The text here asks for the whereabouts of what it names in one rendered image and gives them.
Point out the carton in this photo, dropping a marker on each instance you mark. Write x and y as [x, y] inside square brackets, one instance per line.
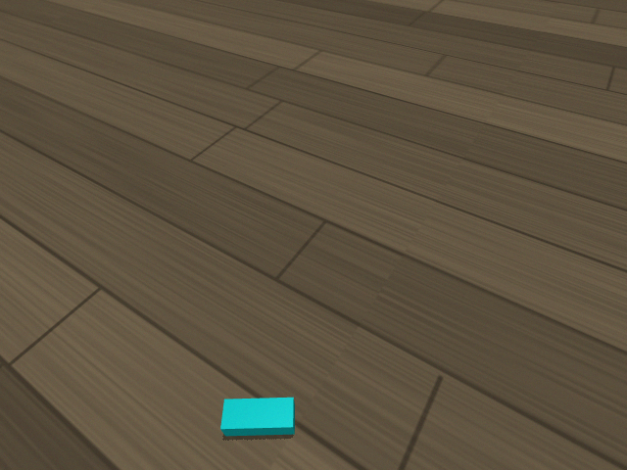
[255, 417]

